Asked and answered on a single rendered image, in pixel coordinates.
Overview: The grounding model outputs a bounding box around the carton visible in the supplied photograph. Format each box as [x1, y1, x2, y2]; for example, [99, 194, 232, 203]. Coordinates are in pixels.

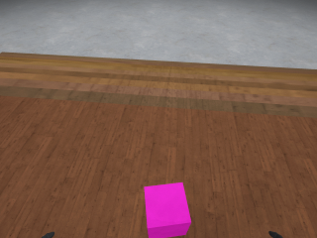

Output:
[144, 182, 191, 238]

